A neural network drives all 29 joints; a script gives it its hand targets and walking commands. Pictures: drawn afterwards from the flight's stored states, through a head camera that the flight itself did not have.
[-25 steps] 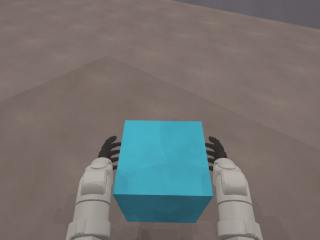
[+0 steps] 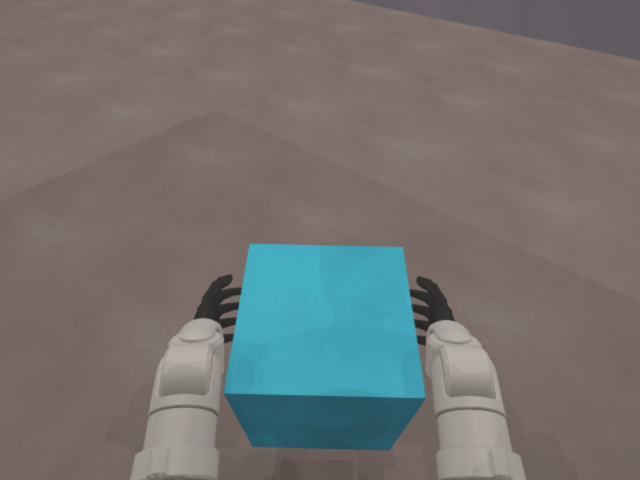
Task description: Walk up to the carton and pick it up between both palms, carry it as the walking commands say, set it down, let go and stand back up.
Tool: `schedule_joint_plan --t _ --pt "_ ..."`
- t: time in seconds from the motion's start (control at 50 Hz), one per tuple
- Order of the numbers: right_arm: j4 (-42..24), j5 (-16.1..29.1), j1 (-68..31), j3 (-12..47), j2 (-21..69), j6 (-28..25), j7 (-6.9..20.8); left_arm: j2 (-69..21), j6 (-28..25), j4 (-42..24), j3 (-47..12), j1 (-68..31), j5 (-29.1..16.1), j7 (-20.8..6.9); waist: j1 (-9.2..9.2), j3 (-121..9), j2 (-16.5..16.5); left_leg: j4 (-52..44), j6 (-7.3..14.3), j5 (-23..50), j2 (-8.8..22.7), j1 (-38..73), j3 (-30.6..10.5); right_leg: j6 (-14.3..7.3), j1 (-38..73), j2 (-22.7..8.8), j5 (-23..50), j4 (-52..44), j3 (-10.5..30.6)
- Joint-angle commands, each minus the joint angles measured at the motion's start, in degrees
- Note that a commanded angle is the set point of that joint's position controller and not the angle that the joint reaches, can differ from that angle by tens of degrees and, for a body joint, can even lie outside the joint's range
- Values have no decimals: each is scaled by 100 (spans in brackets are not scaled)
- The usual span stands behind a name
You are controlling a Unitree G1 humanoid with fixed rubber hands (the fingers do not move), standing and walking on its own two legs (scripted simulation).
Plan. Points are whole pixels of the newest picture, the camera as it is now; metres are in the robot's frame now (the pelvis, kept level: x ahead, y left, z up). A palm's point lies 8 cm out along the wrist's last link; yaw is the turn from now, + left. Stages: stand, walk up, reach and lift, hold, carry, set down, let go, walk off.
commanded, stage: hold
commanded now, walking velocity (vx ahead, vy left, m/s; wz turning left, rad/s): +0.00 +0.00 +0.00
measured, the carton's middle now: (323, 352) +0.29 +0.00 -0.03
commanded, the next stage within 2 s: carry in 0.54 s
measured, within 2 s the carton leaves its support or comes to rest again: neither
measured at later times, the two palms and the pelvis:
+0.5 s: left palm (209, 329) +0.28 +0.15 +0.04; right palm (440, 335) +0.28 -0.15 +0.04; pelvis +0.00 +0.00 +0.00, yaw +0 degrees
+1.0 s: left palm (200, 252) +0.38 +0.17 +0.09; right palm (413, 250) +0.39 -0.13 +0.09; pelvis +0.12 +0.02 -0.01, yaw +2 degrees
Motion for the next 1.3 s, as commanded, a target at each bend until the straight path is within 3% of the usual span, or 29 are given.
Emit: schedule_joint_plan --t 0.0,0.5,0.52,0.56,0.58,0.62,0.64,0.66,0.7,0.72,0.74,0.76,0.78,0.8,0.82,0.86,0.9,0.94,0.96,0.98,1.0,1.02,1.04,1.06,1.08,1.12,1.16,1.22,1.28 --pt "-463 1601 -2611 3151 5153 -260 1445 -5180 -221 -374 -3025 -2596 -1462 -1284 -12 -1333 -60 -495 146 689 -484 -656 -27 15 1129 491 689 -105 190" --pt "-750 1609 -2424 3223 4996 -276 1406 -5082 -223 -562 -3084 -2381 -1443 -1202 9 -1303 -51 -487 119 879 -472 -536 -27 3 1086 517 761 -99 187" --pt "-674 1822 -2815 3443 5094 -313 1419 -5168 -161 -809 -3382 -2869 -1626 -1218 35 -1737 -292 -33 187 9 499 -1094 12 -235 180 -665 -227 229 104" --pt "-837 1899 -3066 3538 5134 -232 1419 -5227 -121 -581 -3257 -2762 -1580 -1197 87 -1683 -433 181 282 -2003 217 -1667 72 -447 -272 -768 -2731 -194 615" --pt "-986 2032 -3182 3642 5108 -171 1417 -5239 -92 -766 -3386 -2871 -1654 -1169 75 -1568 -512 365 252 -2391 171 -2147 90 -534 -309 -946 -3395 -303 879" --pt "-1312 2324 -3162 3904 5055 102 1351 -5213 122 -1170 -3704 -2804 -1853 -1057 90 -1625 -794 1083 157 -1567 38 -2344 463 -718 -225 -1318 -3201 -616 1269" --pt "-1355 2428 -2948 4006 5041 285 1326 -5147 280 -1255 -3793 -2598 -1871 -984 62 -1803 -941 1407 142 -1180 58 -2144 641 -803 -285 -1494 -2829 -717 1337" --pt "-1417 2508 -2767 4044 4965 464 1315 -5052 450 -1348 -3865 -2397 -1898 -922 21 -1871 -945 1109 148 -1179 93 -1940 749 -812 -484 -1504 -2752 -704 1159" --pt "-1757 2753 -2723 4205 4891 780 1277 -4907 781 -1850 -4110 -2412 -2124 -850 -35 -1904 -705 126 226 -1053 62 -1092 805 -549 -1128 -1128 -2806 -142 460" --pt "-1898 2795 -2672 4216 4810 904 1235 -4885 951 -2150 -4250 -2550 -2302 -834 -76 -1819 -3 -452 342 -1544 484 -705 36 -292 -1683 -711 -2590 654 -85" --pt "-2014 2834 -2552 4202 4721 1027 1191 -4910 1113 -2343 -4352 -2598 -2447 -812 -159 -1731 1113 -1178 615 -2196 1330 -172 -1282 -20 -2475 -279 -2042 1924 -690" --pt "-2157 2856 -2476 4225 4697 1161 1124 -4859 1295 -2502 -4395 -2580 -2568 -813 -174 -1427 1404 -1287 944 -1850 1816 314 -2062 47 -3368 -129 -1949 2289 -701" --pt "-2466 2951 -2512 4335 4673 1319 1041 -4826 1468 -2741 -4506 -2652 -2766 -805 -167 -1370 1056 -1227 1144 -1047 1979 396 -2094 29 -3601 -306 -1909 2428 -443" --pt "-2668 3007 -2425 4401 4666 1491 971 -4791 1643 -2905 -4590 -2681 -2956 -794 -173 -1508 670 -1111 1172 -437 1987 534 -1845 28 -3624 -350 -1806 2321 -396" --pt "-2831 3035 -2342 4430 4657 1643 938 -4783 1803 -3003 -4652 -2628 -3070 -781 -178 -1682 518 -1022 1124 -100 1881 617 -1449 41 -3531 -311 -1665 2096 -469" --pt "-3126 3088 -2222 4462 4621 1883 914 -4765 2057 -3165 -4725 -2420 -3172 -747 -167 -1893 765 -861 985 469 1542 525 -717 56 -3077 -85 -1194 1655 -783" --pt "-3286 3115 -2073 4448 4546 2106 915 -4688 2260 -3299 -4683 -2226 -3185 -715 -165 -1939 949 -703 903 662 1344 301 -270 56 -2495 96 -918 1057 -1106" --pt "-3352 3112 -2018 4418 4488 2292 927 -4644 2427 -3351 -4609 -2038 -3172 -695 -76 -2038 733 -135 745 434 1094 -554 270 14 -1016 203 -231 189 -1409" --pt "-3383 3093 -1969 4413 4487 2374 933 -4625 2496 -3363 -4558 -2002 -3178 -697 -39 -2264 433 405 590 285 938 -1429 489 -116 256 12 -180 168 -1199" --pt "-3427 3097 -2004 4423 4498 2458 952 -4595 2564 -3334 -4463 -1803 -3121 -696 103 -2529 -290 1462 397 20 712 -2362 834 -323 1367 -765 -843 -41 -259" --pt "-3441 3145 -2066 4487 4550 2563 997 -4533 2619 -3192 -4371 -1640 -2978 -687 180 -2626 -1670 3041 158 -1233 245 -3834 1255 -925 2218 -2206 -1630 -584 1895" --pt "-3512 3270 -2379 4514 4534 2627 1042 -4568 2655 -3034 -4269 -1754 -2905 -669 136 -2323 -1626 3846 206 -1676 210 -4475 791 -1451 1973 -2698 -1378 -792 2740" --pt "-3422 3300 -2490 4473 4650 2652 1078 -4720 2690 -3161 -4339 -1975 -2923 -651 148 -2101 -885 4105 232 -1582 546 -4605 515 -1536 1630 -2672 -1215 -837 2461" --pt "-3322 3326 -2508 4476 4778 2652 1112 -4863 2689 -3201 -4412 -2114 -2993 -664 138 -1954 -400 4061 198 -1299 713 -4566 457 -1427 1316 -2549 -1023 -917 2050" --pt "-3349 3373 -2595 4465 4916 2631 1137 -4972 2663 -3360 -4491 -2333 -3104 -671 118 -1846 -180 3617 125 -1066 850 -4449 454 -1245 1052 -2362 -1113 -1053 1555" --pt "-3353 3373 -2622 4481 5079 2599 1122 -5107 2658 -3479 -4576 -2462 -3255 -703 124 -1767 -450 2800 14 -700 712 -3987 765 -1023 666 -1940 -667 -1216 600" --pt "-3381 3290 -2482 4429 5081 2579 1047 -5087 2659 -3517 -4593 -2386 -3320 -723 100 -1739 -665 2131 5 -330 580 -3618 1021 -916 578 -1672 -314 -1149 38" --pt "-3393 3136 -2220 4348 5058 2589 977 -5087 2680 -3489 -4577 -2104 -3298 -754 107 -1627 -894 1305 85 286 372 -3071 1405 -781 445 -1459 412 -925 -562" --pt "-3404 3068 -2164 4335 5040 2605 976 -5047 2694 -3552 -4596 -2091 -3290 -777 90 -1565 -976 766 206 793 204 -2227 1711 -596 203 -1419 613 -538 -890"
